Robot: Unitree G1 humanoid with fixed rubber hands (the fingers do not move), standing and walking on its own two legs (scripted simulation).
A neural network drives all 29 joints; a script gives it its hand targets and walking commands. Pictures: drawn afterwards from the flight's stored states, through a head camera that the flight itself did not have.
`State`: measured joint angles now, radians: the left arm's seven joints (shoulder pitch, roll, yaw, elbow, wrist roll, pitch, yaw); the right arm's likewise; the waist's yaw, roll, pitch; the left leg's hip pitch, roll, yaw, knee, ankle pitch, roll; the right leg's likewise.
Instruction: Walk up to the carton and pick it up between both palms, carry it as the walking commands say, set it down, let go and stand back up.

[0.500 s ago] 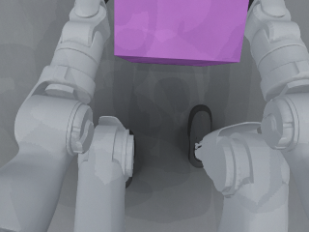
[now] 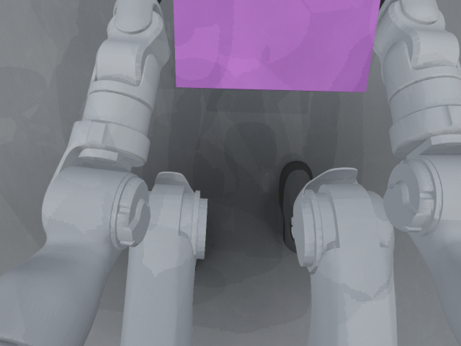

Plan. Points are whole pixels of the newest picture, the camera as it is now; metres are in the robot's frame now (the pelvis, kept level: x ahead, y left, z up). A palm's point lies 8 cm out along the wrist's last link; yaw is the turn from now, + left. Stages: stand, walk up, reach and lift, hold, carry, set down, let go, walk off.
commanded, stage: reach and lift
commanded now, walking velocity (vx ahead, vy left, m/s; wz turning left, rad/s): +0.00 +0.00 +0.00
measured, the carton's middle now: (264, 16) +0.54 -0.06 -0.22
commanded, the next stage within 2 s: none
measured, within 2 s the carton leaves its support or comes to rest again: neither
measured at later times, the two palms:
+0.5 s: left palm out of the picture +0.55 +0.10 -0.10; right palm out of the picture +0.54 -0.20 -0.10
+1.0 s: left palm out of the picture +0.53 +0.09 -0.04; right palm out of the picture +0.51 -0.21 -0.04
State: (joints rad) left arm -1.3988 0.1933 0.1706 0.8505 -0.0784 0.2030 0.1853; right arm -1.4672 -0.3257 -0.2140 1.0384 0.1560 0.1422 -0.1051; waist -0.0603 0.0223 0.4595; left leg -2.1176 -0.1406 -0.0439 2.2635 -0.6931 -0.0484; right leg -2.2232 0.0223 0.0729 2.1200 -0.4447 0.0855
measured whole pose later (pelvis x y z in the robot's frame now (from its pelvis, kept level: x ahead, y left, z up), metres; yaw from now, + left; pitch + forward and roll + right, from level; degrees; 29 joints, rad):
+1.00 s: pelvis -0.03 -0.01 +0.07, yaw +0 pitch +25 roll +2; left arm -1.36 0.11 0.38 0.63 0.06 0.35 0.11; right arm -1.40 -0.18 -0.41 0.69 -0.06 0.36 -0.09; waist -0.07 0.02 0.52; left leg -1.83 -0.11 -0.02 2.01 -0.62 -0.05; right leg -1.95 0.05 0.11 1.90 -0.38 0.08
